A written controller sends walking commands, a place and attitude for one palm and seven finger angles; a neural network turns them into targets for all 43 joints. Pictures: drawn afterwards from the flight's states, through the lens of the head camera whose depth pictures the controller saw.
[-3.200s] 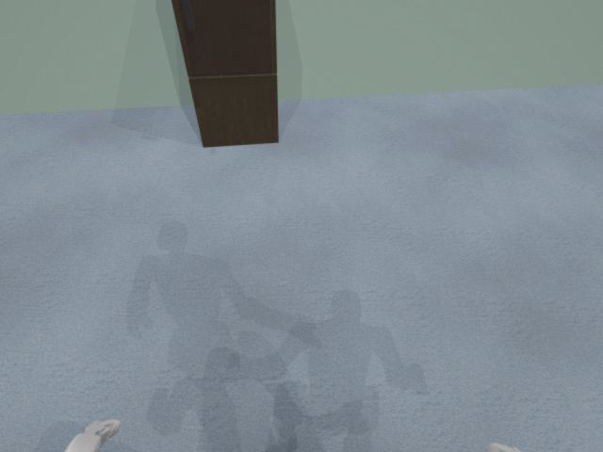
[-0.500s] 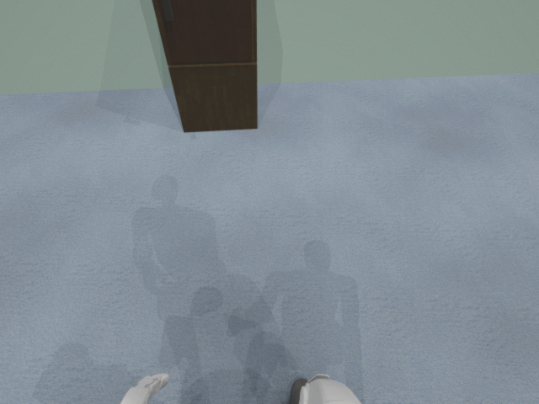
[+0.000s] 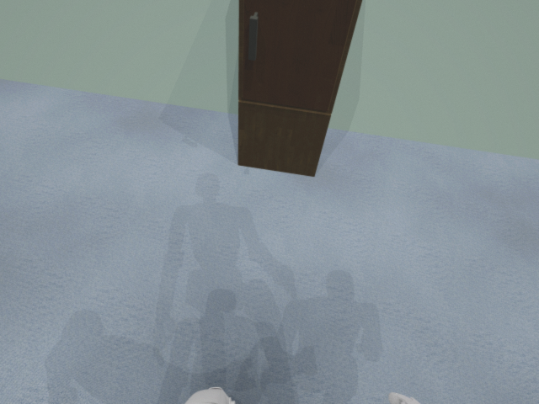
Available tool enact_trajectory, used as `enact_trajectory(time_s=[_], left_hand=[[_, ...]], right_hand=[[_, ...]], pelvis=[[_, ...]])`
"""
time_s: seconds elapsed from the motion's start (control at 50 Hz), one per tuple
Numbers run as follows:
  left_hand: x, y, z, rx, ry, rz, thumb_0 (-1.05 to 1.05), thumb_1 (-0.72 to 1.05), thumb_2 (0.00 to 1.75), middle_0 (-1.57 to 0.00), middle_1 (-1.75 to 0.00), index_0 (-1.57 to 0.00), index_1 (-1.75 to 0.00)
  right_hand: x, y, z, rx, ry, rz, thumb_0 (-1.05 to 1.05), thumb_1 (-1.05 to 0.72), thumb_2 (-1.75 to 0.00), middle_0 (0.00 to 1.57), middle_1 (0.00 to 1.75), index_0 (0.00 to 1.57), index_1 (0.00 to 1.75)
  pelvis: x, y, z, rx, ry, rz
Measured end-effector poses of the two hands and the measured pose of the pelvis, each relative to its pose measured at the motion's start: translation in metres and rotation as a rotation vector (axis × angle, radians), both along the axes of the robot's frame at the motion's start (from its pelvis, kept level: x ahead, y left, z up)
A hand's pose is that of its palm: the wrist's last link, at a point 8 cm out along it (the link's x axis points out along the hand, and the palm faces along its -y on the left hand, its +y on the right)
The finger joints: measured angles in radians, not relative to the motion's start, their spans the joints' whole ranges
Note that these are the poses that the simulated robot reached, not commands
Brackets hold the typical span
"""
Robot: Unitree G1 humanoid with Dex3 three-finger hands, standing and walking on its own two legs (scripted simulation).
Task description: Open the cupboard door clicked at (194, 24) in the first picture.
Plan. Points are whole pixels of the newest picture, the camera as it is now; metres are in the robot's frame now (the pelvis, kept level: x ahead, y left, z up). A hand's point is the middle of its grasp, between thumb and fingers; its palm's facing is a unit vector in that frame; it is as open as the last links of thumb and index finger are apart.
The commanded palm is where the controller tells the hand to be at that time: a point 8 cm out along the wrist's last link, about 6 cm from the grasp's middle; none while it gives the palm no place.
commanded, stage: walk to a spot facing it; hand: left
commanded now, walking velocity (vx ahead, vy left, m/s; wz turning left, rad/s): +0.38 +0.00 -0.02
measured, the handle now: (254, 36) +1.24 +0.19 -0.05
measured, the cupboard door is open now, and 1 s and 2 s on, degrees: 0 0 0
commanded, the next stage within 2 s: take the last steps up to it in 0.74 s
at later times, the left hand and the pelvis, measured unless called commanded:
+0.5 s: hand (207, 293) +0.32 +0.15 -0.15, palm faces -0.12 -0.98 -0.19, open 7.4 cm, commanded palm none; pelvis +0.20 -0.01 +0.01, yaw -6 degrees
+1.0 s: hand (242, 287) +0.35 +0.09 -0.15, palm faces +0.10 -0.98 -0.17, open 7.3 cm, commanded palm none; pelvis +0.37 -0.07 +0.02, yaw +1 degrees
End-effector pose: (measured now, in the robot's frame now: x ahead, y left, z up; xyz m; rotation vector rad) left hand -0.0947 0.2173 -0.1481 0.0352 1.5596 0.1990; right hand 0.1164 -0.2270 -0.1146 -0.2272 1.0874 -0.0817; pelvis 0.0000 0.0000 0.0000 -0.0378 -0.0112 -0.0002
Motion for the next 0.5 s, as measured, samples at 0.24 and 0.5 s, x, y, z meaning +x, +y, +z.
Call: enact_trajectory(time_s=[0.24,0.5], left_hand=[[0.187,0.034,0.018,0.014,-0.177,-0.094,0.01,0.91,0.90,-0.20,-0.30,-0.20,-0.30],[0.415,-0.015,0.030,0.035,-0.375,-0.289,0.01,0.91,0.90,-0.20,-0.30,-0.19,-0.30]], right_hand=[[0.001,0.012,0.012,-0.032,0.119,-0.177,-0.02,-0.95,-0.90,0.21,0.30,0.20,0.30],[-0.044,0.028,-0.013,0.115,0.470,-0.365,0.00,-0.91,-0.90,0.20,0.30,0.20,0.30]], pelvis=[[0.093,0.025,0.023,0.031,-0.020,-0.046],[0.201,-0.014,0.012,0.066,-0.020,-0.106]])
